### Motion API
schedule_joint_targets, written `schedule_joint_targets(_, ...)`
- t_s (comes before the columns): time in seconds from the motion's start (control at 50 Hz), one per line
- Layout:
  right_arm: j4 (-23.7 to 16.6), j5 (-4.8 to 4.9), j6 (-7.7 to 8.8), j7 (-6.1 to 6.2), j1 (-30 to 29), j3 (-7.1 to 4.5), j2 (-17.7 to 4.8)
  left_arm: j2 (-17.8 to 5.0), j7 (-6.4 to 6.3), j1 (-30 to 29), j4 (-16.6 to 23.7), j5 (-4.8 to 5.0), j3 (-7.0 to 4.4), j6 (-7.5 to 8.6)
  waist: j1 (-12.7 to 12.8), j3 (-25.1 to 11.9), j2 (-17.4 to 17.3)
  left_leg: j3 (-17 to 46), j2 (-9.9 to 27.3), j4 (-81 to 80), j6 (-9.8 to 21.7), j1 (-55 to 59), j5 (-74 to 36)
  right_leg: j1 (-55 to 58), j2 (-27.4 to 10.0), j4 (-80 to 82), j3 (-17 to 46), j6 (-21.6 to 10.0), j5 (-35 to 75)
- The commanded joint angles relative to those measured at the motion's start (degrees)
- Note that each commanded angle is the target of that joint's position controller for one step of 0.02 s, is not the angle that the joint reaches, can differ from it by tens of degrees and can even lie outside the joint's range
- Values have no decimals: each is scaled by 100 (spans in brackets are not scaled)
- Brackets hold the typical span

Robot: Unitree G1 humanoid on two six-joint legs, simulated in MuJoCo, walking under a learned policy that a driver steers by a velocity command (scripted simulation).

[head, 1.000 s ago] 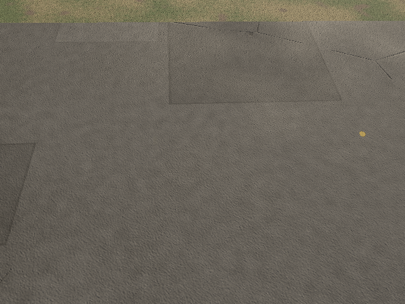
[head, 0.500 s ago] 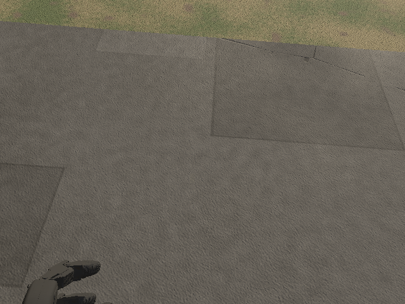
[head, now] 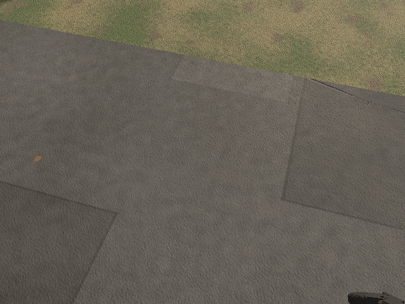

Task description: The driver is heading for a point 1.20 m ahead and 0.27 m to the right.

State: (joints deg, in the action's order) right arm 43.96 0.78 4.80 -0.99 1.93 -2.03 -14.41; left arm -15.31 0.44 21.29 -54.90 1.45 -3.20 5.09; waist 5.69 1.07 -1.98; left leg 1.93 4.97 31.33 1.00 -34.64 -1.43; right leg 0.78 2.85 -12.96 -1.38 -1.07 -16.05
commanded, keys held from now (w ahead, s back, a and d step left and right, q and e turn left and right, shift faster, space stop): w+e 0.70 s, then w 0.30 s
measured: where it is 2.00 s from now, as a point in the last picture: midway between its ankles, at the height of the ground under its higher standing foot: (317, 160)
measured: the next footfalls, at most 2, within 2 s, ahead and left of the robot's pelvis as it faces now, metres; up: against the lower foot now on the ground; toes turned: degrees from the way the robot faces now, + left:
left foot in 0.06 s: +0.22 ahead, +0.14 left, +0.00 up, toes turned +0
right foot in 0.60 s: +0.47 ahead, -0.16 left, +0.00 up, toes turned -23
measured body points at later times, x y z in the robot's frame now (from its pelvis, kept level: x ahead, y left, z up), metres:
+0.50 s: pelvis +0.27 +0.02 +0.00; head +0.30 +0.01 +0.45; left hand +0.51 +0.21 -0.10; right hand +0.22 -0.26 -0.14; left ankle +0.18 +0.14 -0.74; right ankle +0.41 -0.16 -0.70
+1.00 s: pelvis +0.53 -0.10 +0.00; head +0.55 -0.13 +0.45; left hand +0.71 +0.12 -0.11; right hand +0.60 -0.41 -0.10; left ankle +0.79 -0.04 -0.69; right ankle +0.43 -0.14 -0.74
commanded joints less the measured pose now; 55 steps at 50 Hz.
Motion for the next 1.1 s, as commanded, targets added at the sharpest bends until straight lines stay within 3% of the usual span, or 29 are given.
schedule_joint_targets(0.02, -465, 21, 141, -54, -206, -168, -622, -1038, -49, 29, 191, 26, -216, -57, -410, 128, 622, -65, -203, -332, 138, 675, 404, -226, -1684, -149, 998, -841, 2111)
schedule_joint_targets(0.04, -345, 10, 163, -40, 273, -253, -776, -1062, -59, -87, 226, 23, -212, -85, -724, -129, 628, -171, -323, -504, 240, 1400, 502, -288, -1549, -684, 909, -730, 2777)
schedule_joint_targets(0.06, -98, -23, 177, 9, 1180, -405, -1088, -904, -59, -112, 279, -32, -147, -89, -1130, -738, 535, -103, -214, -409, 419, 2751, 450, -720, -1216, -1758, 702, -553, 2962)
schedule_joint_targets(0.08, 32, -115, 154, 76, 2236, -532, -1573, -503, -56, -89, 482, -197, 3, -73, -1474, -1728, -230, 1140, 1003, -226, 774, 4460, 421, -1861, -736, -3662, 356, -306, 1335)
schedule_joint_targets(0.1, 176, -139, 87, 33, 2388, -565, -1789, 64, -38, 714, 488, -35, 143, 29, -1054, -2422, -1812, 3547, 2063, -986, 1511, 5852, 1647, -3752, -10, -5324, 393, -80, -1743)
schedule_joint_targets(0.12, 92, -112, 85, 24, 2249, -412, -1158, -649, -48, 385, 401, 109, -24, 70, -1236, -1921, -1033, 3515, 1845, -1297, 1306, 5400, 2285, -4273, -318, -5970, 927, -107, -1700)
schedule_joint_targets(0.14, 48, -74, 107, 37, 1844, -329, -912, -873, -55, -111, 555, 163, -109, 81, -1184, -1142, -734, 2604, 1676, -1397, 1067, 4679, 2091, -4537, -550, -6026, 833, -158, -1131)
schedule_joint_targets(0.16, 13, -92, 129, 27, 1423, -279, -780, -794, -91, -318, 581, 119, -115, 54, -994, -771, -346, 2002, 1457, -1572, 966, 3941, 1560, -4304, -793, -5853, 742, -123, -634)
schedule_joint_targets(0.18, 22, -112, 149, 11, 1137, -246, -622, -719, -108, -389, 589, 44, -149, 3, -837, -462, -335, 1492, 1262, -1784, 921, 3395, 1202, -4124, -940, -5584, 746, -94, -311)
schedule_joint_targets(0.22, 84, -166, 211, 5, 914, -242, -505, -478, -82, -241, 587, 63, -152, -146, -598, -290, -453, 817, 1063, -2135, 889, 2827, 776, -3674, -1105, -5392, 740, -63, 36)
schedule_joint_targets(0.3, 272, -183, 259, 92, 1006, -327, -677, -317, -55, -590, 838, 18, -157, -293, -517, -5, -150, -40, 1071, -2386, 977, 2734, -51, -4111, -1149, -4852, 806, 41, 746)
schedule_joint_targets(0.4, 393, -145, 179, 193, 1195, -389, -896, -196, 113, -1442, 1170, -33, -82, -249, -767, 262, -22, -918, 937, -2506, 834, 2920, -206, -4015, -1021, -3247, 356, 21, 1918)
schedule_joint_targets(0.5, 577, -19, -18, 221, 1649, -465, -1079, -202, 288, -2209, 1629, -20, -42, -247, -984, 478, 6, -1270, 1212, -2092, 729, 3909, -871, -4243, -857, -2490, -65, -224, 1434)
schedule_joint_targets(0.56, 515, 33, -151, 264, 1512, -525, -1313, -465, 338, -1854, 1725, 4, -180, -278, -603, 41, -307, -1504, 1228, -1017, 542, 4185, -3466, -3317, -340, -2441, -537, -542, 591)
schedule_joint_targets(0.58, 487, 41, -205, 280, 1440, -538, -1378, -666, 326, -1267, 1615, 29, -296, -288, -251, -291, -362, -1579, 1148, -156, 460, 4080, -4100, -2547, -88, -2363, -655, -695, 426)
schedule_joint_targets(0.6, 448, 60, -224, 295, 1354, -511, -1351, -999, 255, -325, 1376, 34, -492, -298, 256, -774, -237, -1696, 918, 1107, 258, 3492, -3745, -1113, 131, -1932, -581, -920, 796)
schedule_joint_targets(0.62, 308, -120, -161, 292, 1497, -386, -997, -1568, 112, 373, 1219, 22, -674, -366, 376, -1265, 679, -1680, 591, 2986, -24, 1878, -960, 603, -840, -1855, 996, -1278, 957)
schedule_joint_targets(0.64, -25, -147, 52, 221, 1801, -188, -360, -1947, 116, -22, 1414, 18, -682, -306, -294, -1873, 1723, -696, -749, 4889, -337, -415, 3478, 2100, -2112, -868, 4504, -2447, -108)
schedule_joint_targets(0.66, -132, 79, 300, 119, 1153, -268, -871, -1459, 160, 159, 1468, -40, -524, -242, 146, -2062, 921, 385, -529, 5164, -177, -1052, 3374, 2177, -2222, -301, 4777, -2299, -307)
schedule_joint_targets(0.68, -262, 231, 399, 78, 795, -280, -929, -1161, 161, 0, 1426, -65, -447, -169, 88, -1311, 741, 325, -281, 4906, -26, -1346, 2903, 1608, -2044, -327, 3878, -2051, 54)
schedule_joint_targets(0.7, -201, 135, 427, 116, 800, -271, -869, -964, 168, -381, 1467, -35, -387, -121, -222, -762, 210, 312, -6, 4319, 12, -1079, 2455, 660, -1750, -343, 3121, -1821, 682)
schedule_joint_targets(0.72, -90, -15, 382, 156, 882, -324, -942, -703, 147, -768, 1540, -60, -310, -104, -450, -580, 197, 284, 207, 3810, -15, -633, 2190, -45, -1549, -308, 2531, -1649, 1250)
schedule_joint_targets(0.74, -28, -48, 292, 143, 1049, -350, -958, -589, 121, -970, 1638, -130, -257, -98, -614, -488, 305, 288, 321, 3610, -49, -249, 2004, -526, -1429, -181, 2249, -1600, 1646)
schedule_joint_targets(0.78, -8, -103, 147, 134, 1153, -334, -809, -654, 82, -933, 1606, -130, -262, -58, -705, -438, 312, 165, 345, 3208, -194, 27, 1790, -991, -1344, 11, 1905, -1627, 2286)
schedule_joint_targets(0.82, -114, -142, 74, 148, 874, -280, -653, -797, 16, -727, 1490, -116, -289, -27, -644, -283, 342, 67, 328, 2618, -340, -102, 1272, -1176, -1235, 155, 1508, -1583, 2648)
schedule_joint_targets(0.9, -295, -108, 104, 91, 136, -198, -508, -830, -64, -440, 1334, -81, -274, -51, -328, -105, 503, -56, 123, 952, -360, -3, -295, -1153, -910, 190, 966, -1203, 2320)
schedule_joint_targets(1.0, -520, -22, 185, -49, -582, -159, -548, -880, -63, 23, 1059, -51, -269, -80, -17, 199, 589, -73, -86, -25, -165, -148, -579, -488, -1270, 35, 1231, -1153, 1701)
schedule_joint_targets(1.06, -604, -29, 242, -138, -583, -179, -651, -944, -110, 148, 941, -56, -296, -161, -120, 198, 672, -73, -175, -298, 79, -244, 107, 192, -1578, -346, 1423, -1046, 2313)
schedule_joint_targets(1.1, -485, -27, 261, -138, -45, -254, -819, -1029, -133, -2, 953, -63, -317, -208, -455, -103, 815, -292, -423, -402, 285, 590, 523, 300, -1504, -920, 1328, -899, 3743)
